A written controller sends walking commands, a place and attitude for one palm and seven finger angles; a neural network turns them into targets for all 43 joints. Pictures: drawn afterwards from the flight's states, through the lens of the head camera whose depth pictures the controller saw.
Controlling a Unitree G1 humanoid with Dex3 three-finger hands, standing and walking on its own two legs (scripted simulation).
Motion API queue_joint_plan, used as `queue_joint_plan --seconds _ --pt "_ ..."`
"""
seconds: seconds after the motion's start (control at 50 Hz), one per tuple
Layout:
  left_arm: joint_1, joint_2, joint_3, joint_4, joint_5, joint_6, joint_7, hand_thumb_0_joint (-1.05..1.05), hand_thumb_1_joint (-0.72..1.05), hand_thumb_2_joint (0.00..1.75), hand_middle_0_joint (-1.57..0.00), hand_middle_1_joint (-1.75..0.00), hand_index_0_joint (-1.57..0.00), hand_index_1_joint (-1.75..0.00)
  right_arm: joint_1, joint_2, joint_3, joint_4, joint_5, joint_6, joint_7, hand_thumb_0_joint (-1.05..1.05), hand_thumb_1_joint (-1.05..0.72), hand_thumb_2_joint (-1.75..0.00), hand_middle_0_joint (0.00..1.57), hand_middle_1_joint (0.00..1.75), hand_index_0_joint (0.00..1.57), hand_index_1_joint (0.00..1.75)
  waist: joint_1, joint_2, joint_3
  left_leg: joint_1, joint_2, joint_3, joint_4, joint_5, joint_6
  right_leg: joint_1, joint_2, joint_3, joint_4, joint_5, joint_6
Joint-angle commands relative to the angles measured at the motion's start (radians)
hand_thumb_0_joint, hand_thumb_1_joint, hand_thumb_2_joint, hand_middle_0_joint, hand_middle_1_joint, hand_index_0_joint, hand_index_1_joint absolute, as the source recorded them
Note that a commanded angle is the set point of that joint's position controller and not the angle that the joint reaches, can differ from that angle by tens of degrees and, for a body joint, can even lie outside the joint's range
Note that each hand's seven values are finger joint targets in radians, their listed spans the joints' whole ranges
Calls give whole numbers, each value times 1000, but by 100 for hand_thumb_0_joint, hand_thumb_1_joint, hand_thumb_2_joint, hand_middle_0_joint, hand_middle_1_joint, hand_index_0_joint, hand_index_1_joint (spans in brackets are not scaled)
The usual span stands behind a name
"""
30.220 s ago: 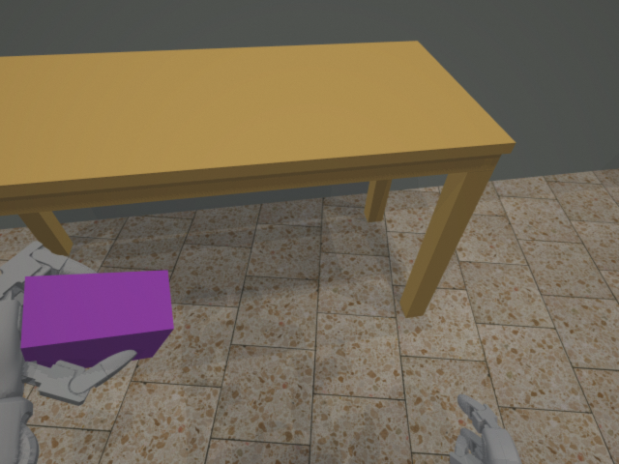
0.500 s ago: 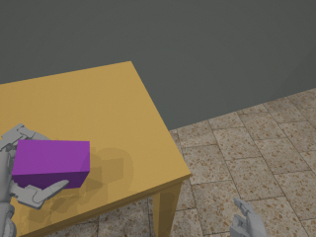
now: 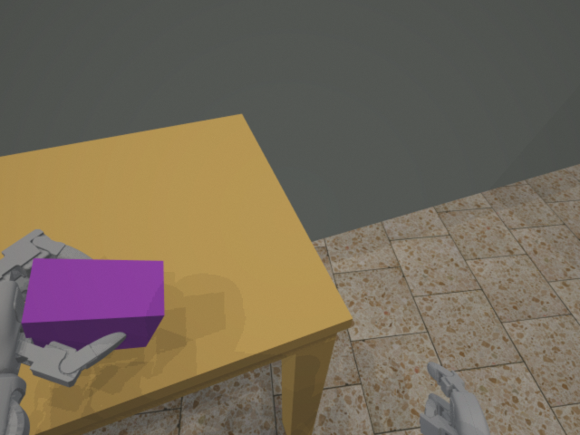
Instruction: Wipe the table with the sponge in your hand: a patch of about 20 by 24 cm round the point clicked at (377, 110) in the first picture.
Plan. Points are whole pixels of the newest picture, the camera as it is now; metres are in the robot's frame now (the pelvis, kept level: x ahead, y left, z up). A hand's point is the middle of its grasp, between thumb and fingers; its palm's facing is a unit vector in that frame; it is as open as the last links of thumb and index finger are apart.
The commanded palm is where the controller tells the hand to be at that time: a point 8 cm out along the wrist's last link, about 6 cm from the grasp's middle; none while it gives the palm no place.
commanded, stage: come to a stop and stand still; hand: left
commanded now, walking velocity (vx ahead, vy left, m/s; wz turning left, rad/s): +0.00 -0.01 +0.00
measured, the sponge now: (116, 308) +0.22 +0.21 +0.14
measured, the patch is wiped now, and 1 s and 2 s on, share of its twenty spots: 0.00 0.00 0.00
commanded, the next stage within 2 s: look again from close up in 0.94 s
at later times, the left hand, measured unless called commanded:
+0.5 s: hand out of the picture +0.21 +0.32 +0.16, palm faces +0.41 -0.83 -0.38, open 10.1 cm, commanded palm +0.15 +0.33 +0.18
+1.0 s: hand (4, 278) +0.23 +0.32 +0.17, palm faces +0.38 -0.85 -0.37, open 10.1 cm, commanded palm +0.17 +0.35 +0.18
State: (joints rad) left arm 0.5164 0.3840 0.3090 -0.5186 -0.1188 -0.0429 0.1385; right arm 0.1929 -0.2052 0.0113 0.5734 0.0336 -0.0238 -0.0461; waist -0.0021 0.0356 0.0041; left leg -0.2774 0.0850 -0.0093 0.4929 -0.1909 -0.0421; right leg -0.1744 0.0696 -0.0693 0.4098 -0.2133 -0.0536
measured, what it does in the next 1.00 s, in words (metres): shifts its weight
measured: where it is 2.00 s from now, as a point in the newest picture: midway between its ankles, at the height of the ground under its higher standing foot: outside the picture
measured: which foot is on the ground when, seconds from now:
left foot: down 0.00-1.00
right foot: down 0.00-1.00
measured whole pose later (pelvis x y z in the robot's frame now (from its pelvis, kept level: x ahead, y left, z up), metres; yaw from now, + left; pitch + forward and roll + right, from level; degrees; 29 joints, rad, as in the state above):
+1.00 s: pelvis +0.01 +0.07 +0.00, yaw +0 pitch -1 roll -2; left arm 0.42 0.38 0.36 -0.51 -0.02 -0.20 0.11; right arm 0.18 -0.18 0.02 0.58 0.01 -0.14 -0.03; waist 0.02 -0.04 0.06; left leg -0.26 -0.03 0.01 0.48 -0.20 0.06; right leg -0.14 -0.01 0.00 0.37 -0.21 0.04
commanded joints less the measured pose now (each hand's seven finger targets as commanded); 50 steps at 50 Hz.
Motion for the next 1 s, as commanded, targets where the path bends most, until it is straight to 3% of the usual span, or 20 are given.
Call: queue_joint_plan --seconds 0.0,0.02,0.04,0.06,0.08,0.1,0.16,0.22,0.24,0.26,0.3,0.36,0.4,0.46,0.54,0.56,0.64,0.76,0.8,0.98 --pt "-1123 968 716 -344 196 -203 -14 0 10 130 -120 -160 -120 -160 113 -167 -98 -80 -51 -138 -32 0 -90 -90 20 30 20 30 18 -239 148 -95 39 38 5 113 68 -165 -137 126 -182 159 130" --pt "-613 374 323 183 103 -157 -75 0 10 130 -120 -160 -120 -160 13 -83 -70 -74 -26 -141 -22 0 -90 -90 20 30 20 30 10 -230 -55 49 -54 35 8 167 80 -147 -191 155 -113 197 26" --pt "-339 331 297 137 56 -159 -75 0 10 130 -120 -160 -120 -160 -10 -128 -97 -141 -18 -147 -14 0 -90 -90 20 30 20 30 67 -152 -12 55 -18 62 45 170 46 -120 -168 204 -110 329 64" --pt "-272 190 158 183 44 -136 -83 0 10 130 -120 -160 -120 -160 -33 -131 -96 -146 0 -154 -9 0 -90 -90 20 30 20 30 50 20 -77 82 -22 78 34 192 46 -54 -183 183 -11 377 36" --pt "-317 211 152 33 52 -157 -92 0 10 130 -120 -160 -120 -160 -10 -157 -98 -159 -12 -151 -3 0 -90 -90 20 30 20 30 50 110 -137 91 -2 53 -1 184 60 -34 -172 186 25 311 61" --pt "-277 191 137 -50 42 -177 -91 0 10 130 -120 -160 -120 -160 -23 -147 -89 -163 -11 -155 11 0 -90 -90 20 30 20 30 54 136 -177 87 15 37 -16 183 71 0 -161 165 34 247 90" --pt "-105 78 46 -189 34 -199 -69 0 10 130 -120 -160 -120 -160 -76 -100 -60 -178 8 -179 43 0 -90 -90 20 30 20 30 52 22 -205 72 0 32 -19 52 82 32 -153 154 0 101 101" --pt "-106 215 178 -262 54 -207 -39 0 10 130 -120 -160 -120 -160 -81 -113 -63 -185 -17 -181 20 0 -90 -90 20 30 20 30 47 -180 -134 51 -53 34 40 -112 59 -86 -181 214 -143 -186 50" --pt "-108 228 204 -247 52 -206 -31 0 10 130 -120 -160 -120 -160 -78 -112 -59 -182 -22 -180 10 0 -90 -90 20 30 20 30 37 -196 -107 62 -66 28 61 -116 52 -141 -197 235 -175 -285 20" --pt "-102 288 268 -250 55 -205 -12 0 10 130 -120 -160 -120 -160 -85 -117 -57 -166 -25 -171 -2 0 -90 -90 20 30 20 30 31 -152 -96 95 -61 21 53 -118 53 -201 -203 233 -178 -354 3" --pt "-154 238 239 -249 51 -214 -4 0 10 130 -120 -160 -120 -160 -88 -109 -49 -171 -30 -163 -19 0 -90 -90 20 30 20 30 16 -55 -59 91 -49 -18 -34 -135 57 -207 -160 189 -134 -345 10" --pt "-234 222 221 -218 63 -232 5 0 10 130 -120 -160 -120 -160 -83 -125 -48 -152 -26 -167 -29 0 -90 -90 20 30 20 30 12 154 -10 -78 35 -150 -242 -364 93 -63 -74 123 9 -238 35" --pt "-273 205 208 -174 82 -238 -1 0 10 130 -120 -160 -120 -160 -71 -117 -48 -152 -20 -181 -23 0 -90 -90 20 30 20 30 25 199 -17 -190 78 -173 -291 -440 120 78 -58 83 113 -118 43" --pt "-238 134 139 -167 88 -247 -16 0 10 130 -120 -160 -120 -160 -63 -112 -49 -141 -20 -208 -4 0 -90 -90 20 30 20 30 17 138 -77 -74 47 -142 -232 -308 108 65 -71 94 37 -46 41" --pt "-190 99 89 -173 104 -240 -25 0 10 130 -120 -160 -120 -160 -45 -121 -50 -127 -23 -220 16 0 -90 -90 20 30 20 30 20 54 -59 -102 46 -147 -231 -298 102 80 -82 102 4 -25 44" --pt "-180 86 82 -172 108 -236 -23 0 10 130 -120 -160 -120 -160 -58 -120 -49 -122 -20 -222 19 0 -90 -90 20 30 20 30 17 72 -64 -87 42 -146 -248 -289 93 72 -74 95 10 -25 46" --pt "-206 144 135 -167 109 -238 -14 0 10 130 -120 -160 -120 -160 -48 -115 -49 -116 -30 -209 13 0 -90 -90 20 30 20 30 19 6 -92 -17 24 -126 -185 -79 78 79 -93 100 -33 66 43" --pt "-248 188 175 -230 97 -243 -8 0 10 130 -120 -160 -120 -160 -78 -101 -42 -123 -28 -191 -1 0 -90 -90 20 30 20 30 19 93 -157 111 1 -79 -124 216 46 85 -100 92 -17 185 37" --pt "-221 160 147 -226 89 -243 -15 0 10 130 -120 -160 -120 -160 -66 -104 -45 -133 -27 -184 2 0 -90 -90 20 30 20 30 21 79 -160 121 8 -83 -110 276 47 94 -106 83 -21 202 38" --pt "-116 119 125 -150 82 -217 -13 0 10 130 -120 -160 -120 -160 -65 -116 -49 -139 -20 -143 1 0 -90 -90 20 30 20 30 21 38 -123 71 14 -78 -134 169 49 90 -119 78 -49 155 42"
